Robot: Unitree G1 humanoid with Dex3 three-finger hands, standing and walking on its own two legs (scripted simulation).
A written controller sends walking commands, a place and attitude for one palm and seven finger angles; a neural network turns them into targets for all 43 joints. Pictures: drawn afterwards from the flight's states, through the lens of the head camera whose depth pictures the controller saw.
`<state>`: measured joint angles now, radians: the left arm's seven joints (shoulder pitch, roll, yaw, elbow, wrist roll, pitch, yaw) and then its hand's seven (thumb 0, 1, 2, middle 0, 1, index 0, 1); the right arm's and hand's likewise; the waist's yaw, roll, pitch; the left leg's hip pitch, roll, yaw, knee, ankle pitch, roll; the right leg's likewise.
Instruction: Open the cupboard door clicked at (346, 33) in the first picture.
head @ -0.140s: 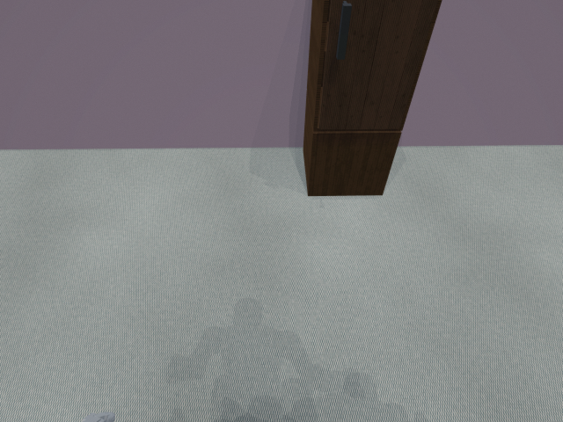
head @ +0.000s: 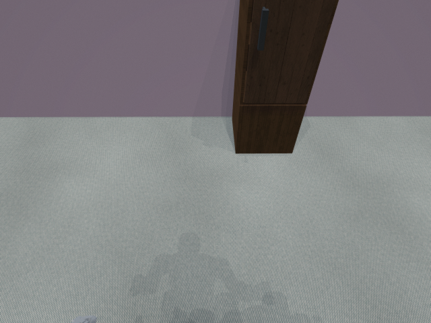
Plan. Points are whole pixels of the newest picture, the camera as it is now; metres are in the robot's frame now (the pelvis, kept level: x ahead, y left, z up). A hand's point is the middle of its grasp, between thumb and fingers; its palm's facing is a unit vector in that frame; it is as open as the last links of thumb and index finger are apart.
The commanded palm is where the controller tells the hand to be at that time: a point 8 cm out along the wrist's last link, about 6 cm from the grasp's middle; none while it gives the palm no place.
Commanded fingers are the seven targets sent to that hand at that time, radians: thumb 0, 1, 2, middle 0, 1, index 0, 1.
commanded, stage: stand and wait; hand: left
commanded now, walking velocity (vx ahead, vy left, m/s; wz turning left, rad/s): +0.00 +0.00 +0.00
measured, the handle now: (262, 28) +1.29 -0.14 +0.06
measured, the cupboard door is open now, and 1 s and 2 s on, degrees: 0 0 0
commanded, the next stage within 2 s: look at it before walking up in 0.68 s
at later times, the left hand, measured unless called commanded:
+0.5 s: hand out of the picture +0.05 +0.25 -0.15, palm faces -0.02 -0.94 -0.33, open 7.4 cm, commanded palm none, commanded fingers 0.00 0.90 0.90 -0.20 -0.30 -0.20 -0.30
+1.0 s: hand out of the picture +0.07 +0.25 -0.15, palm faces -0.03 -0.94 -0.33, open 7.4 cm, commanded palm none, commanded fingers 0.00 0.90 0.90 -0.20 -0.30 -0.20 -0.30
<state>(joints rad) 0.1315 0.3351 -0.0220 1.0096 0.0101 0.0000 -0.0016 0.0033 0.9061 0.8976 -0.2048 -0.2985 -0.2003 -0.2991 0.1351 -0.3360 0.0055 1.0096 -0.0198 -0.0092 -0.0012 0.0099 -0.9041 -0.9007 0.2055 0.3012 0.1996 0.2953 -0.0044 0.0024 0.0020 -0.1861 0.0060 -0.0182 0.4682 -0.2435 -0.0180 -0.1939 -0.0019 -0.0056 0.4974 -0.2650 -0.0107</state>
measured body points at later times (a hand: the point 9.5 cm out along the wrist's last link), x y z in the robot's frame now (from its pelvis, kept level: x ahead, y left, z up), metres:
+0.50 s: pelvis -0.01 +0.00 +0.00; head -0.01 +0.00 +0.45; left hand +0.05 +0.30 -0.13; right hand +0.06 -0.30 -0.13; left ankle +0.01 +0.13 -0.74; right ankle +0.00 -0.11 -0.74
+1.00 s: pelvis +0.00 +0.01 +0.01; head +0.00 +0.01 +0.46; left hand +0.07 +0.30 -0.13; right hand +0.08 -0.29 -0.12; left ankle +0.01 +0.13 -0.74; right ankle +0.00 -0.11 -0.74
